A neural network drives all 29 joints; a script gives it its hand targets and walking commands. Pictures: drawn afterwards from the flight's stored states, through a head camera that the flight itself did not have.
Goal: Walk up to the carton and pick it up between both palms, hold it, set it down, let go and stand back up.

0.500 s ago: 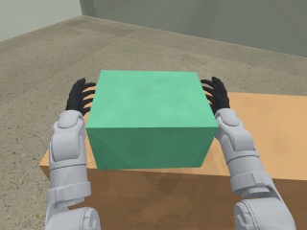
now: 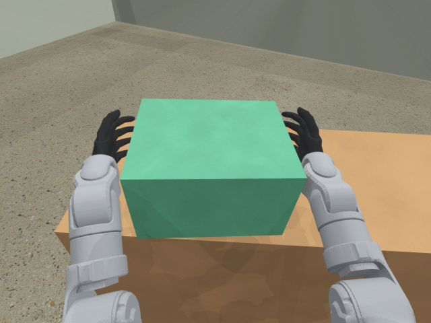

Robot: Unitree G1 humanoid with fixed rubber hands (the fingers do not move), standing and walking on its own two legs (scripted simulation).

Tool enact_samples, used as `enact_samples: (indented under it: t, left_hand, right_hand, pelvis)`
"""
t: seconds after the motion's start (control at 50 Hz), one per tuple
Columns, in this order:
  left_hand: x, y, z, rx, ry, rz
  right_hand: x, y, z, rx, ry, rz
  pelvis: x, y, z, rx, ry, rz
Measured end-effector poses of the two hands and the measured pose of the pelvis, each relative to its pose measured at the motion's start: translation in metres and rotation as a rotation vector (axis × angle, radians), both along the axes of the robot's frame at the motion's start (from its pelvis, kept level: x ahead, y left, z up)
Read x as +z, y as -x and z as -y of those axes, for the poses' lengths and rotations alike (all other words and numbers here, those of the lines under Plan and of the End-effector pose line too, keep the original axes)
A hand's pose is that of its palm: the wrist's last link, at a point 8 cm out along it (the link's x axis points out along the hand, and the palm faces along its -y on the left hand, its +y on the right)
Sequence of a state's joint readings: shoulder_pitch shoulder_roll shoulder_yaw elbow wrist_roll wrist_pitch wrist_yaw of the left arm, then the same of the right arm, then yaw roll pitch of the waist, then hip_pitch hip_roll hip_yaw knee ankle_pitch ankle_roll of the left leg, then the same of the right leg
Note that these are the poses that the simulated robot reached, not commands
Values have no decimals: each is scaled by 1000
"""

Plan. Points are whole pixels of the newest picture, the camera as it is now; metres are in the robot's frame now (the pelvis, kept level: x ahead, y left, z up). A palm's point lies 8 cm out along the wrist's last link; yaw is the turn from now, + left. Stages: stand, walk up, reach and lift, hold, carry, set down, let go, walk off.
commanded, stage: hold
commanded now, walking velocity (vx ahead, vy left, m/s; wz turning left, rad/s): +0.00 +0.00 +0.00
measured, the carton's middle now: (210, 165) +0.37 +0.01 +0.14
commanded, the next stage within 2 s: set down in 0.12 s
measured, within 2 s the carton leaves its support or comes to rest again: neither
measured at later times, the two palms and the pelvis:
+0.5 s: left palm (105, 150) +0.37 +0.19 +0.18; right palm (304, 151) +0.37 -0.17 +0.17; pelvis +0.01 +0.00 +0.00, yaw +0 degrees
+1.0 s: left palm (123, 160) +0.40 +0.18 +0.13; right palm (300, 158) +0.39 -0.18 +0.13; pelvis +0.04 +0.00 +0.00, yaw +1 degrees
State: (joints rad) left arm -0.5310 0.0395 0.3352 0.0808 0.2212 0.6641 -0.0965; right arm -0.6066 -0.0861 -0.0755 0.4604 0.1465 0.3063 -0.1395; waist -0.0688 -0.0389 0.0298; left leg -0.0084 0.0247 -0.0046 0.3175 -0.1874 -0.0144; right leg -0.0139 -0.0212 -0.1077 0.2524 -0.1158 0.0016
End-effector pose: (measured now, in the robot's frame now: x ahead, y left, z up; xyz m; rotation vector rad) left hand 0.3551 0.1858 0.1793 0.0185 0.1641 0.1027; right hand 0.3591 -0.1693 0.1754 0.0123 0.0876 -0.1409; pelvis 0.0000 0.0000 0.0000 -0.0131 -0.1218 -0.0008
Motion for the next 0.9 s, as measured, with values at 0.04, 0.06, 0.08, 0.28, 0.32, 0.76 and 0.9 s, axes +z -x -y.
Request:
enact_samples:
  t: [0.04,0.06,0.08,0.28,0.32,0.76,0.9]
  left_hand:
    - [0,0,0,0,0,0]
    - [0,0,0,0,0,0]
    - [0,0,0,0,0,0]
    - [3,0,0,-2,2,24]
    - [6,-1,0,-4,4,48]
    - [-43,-35,5,-26,-37,64]
    - [-44,-48,13,-44,-30,45]
  right_hand:
    - [0,0,0,0,0,0]
    - [0,0,0,0,0,0]
    - [0,0,0,0,0,0]
    - [4,1,0,-2,-1,25]
    - [7,1,0,-6,0,50]
    - [-45,-26,5,-23,75,82]
    - [-41,-33,13,-42,84,64]
  pelvis:
    - [0,0,0,0,0,0]
    - [0,0,0,0,0,0]
    - [0,0,0,0,0,0]
    - [0,0,0,3,0,0]
    - [0,-1,0,5,0,2]
    - [0,-27,0,16,9,-38]
    - [0,-36,1,15,9,-42]
